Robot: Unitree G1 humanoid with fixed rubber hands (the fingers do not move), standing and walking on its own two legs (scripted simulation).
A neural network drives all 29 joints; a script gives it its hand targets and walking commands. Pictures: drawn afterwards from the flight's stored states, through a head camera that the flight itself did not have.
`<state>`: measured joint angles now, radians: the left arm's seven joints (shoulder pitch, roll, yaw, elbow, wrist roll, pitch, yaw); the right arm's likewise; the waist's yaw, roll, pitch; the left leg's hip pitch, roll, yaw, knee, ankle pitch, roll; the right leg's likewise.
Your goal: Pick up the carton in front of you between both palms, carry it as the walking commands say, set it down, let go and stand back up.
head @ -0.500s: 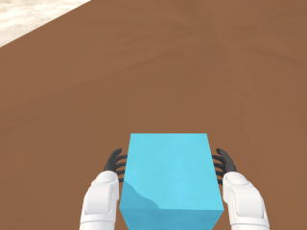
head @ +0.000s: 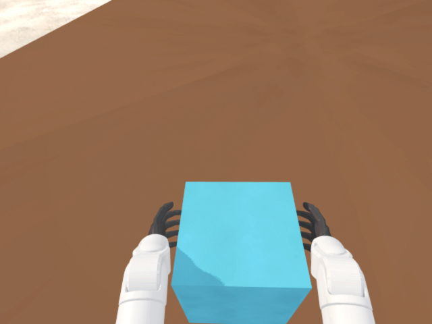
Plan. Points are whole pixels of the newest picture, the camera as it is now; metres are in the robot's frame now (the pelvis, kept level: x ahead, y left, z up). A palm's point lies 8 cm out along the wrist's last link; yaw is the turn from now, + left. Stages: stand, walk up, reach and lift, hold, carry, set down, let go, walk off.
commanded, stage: carry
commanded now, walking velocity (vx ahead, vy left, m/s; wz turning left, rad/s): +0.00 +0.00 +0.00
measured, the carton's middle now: (237, 256) +0.31 +0.00 -0.04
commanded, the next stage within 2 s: none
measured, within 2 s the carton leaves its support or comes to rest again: neither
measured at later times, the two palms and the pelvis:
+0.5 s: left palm (161, 242) +0.29 +0.14 +0.04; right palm (324, 244) +0.29 -0.16 +0.04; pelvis +0.00 -0.01 +0.00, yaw +0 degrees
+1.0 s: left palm (163, 167) +0.47 +0.17 +0.06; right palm (293, 164) +0.48 -0.13 +0.06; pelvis +0.18 +0.01 +0.02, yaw +1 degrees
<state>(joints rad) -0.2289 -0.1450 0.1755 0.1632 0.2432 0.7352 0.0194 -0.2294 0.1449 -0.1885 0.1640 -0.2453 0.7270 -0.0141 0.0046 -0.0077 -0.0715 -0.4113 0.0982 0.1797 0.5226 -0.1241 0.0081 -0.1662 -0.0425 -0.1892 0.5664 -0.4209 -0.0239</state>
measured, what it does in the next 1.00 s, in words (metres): walks ahead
